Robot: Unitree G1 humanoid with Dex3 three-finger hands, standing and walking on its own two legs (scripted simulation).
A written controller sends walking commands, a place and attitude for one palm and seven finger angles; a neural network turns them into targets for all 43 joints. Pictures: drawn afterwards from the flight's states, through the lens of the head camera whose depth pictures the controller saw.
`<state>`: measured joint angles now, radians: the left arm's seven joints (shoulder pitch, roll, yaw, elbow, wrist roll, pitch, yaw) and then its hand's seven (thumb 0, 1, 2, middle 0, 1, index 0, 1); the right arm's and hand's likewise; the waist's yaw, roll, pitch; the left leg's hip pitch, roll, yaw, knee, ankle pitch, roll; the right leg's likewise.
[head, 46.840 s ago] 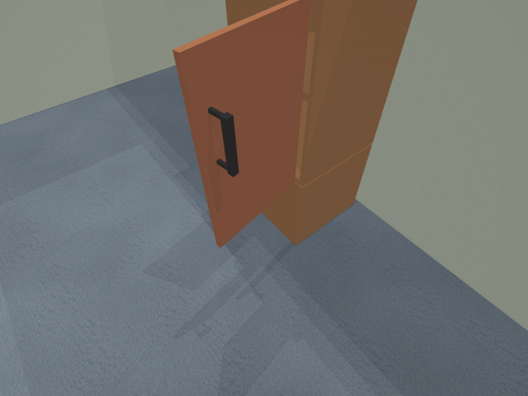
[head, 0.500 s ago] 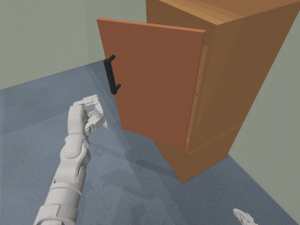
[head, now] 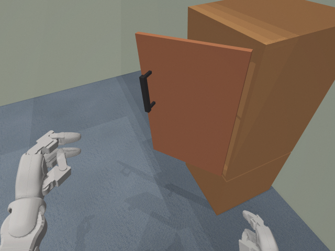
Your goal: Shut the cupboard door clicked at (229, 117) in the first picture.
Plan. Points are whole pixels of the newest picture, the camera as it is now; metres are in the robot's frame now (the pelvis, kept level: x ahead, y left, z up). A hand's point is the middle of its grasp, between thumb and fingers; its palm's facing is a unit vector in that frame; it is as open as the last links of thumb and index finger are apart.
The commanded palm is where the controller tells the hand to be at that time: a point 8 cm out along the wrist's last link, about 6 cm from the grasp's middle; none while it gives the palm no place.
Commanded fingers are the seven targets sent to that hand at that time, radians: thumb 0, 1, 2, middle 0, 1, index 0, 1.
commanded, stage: draw the hand back to the body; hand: left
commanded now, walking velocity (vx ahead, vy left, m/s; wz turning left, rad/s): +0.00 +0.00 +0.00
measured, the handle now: (148, 92) +0.64 +0.15 +0.04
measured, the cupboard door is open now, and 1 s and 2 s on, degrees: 38 38 38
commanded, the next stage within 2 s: step back with the hand held close in 0.54 s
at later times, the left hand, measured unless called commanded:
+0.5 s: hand (44, 179) +0.19 +0.25 +0.16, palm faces +0.45 -0.80 -0.39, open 7.4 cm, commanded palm +0.15 +0.29 +0.17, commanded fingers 0.00 0.90 0.90 -0.20 -0.30 -0.20 -0.30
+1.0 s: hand (31, 180) +0.19 +0.28 +0.15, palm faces +0.37 -0.78 -0.50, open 7.4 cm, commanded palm +0.13 +0.32 +0.17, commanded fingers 0.00 0.90 0.90 -0.20 -0.30 -0.20 -0.30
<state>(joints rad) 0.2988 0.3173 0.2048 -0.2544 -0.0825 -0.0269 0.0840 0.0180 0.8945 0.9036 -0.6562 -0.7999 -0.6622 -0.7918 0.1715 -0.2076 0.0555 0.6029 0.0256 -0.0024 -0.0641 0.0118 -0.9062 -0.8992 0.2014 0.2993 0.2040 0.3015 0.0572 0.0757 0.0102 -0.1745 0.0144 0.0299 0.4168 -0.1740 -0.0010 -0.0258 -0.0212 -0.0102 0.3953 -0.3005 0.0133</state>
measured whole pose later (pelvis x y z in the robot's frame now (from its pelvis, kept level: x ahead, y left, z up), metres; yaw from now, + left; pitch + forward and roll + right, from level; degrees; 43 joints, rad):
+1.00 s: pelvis -0.01 +0.02 -0.01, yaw -1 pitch +1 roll -1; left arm 0.54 0.44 0.39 -0.43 -0.09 -0.12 0.12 0.02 0.89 0.90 -0.21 -0.31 -0.21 -0.30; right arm 0.17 -0.24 -0.01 0.57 0.03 0.05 -0.10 0.01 -0.91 -0.90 0.20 0.30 0.20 0.30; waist 0.01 0.06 0.00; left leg -0.33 0.01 0.04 0.51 -0.19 0.02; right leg -0.18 -0.03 0.00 0.47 -0.31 0.04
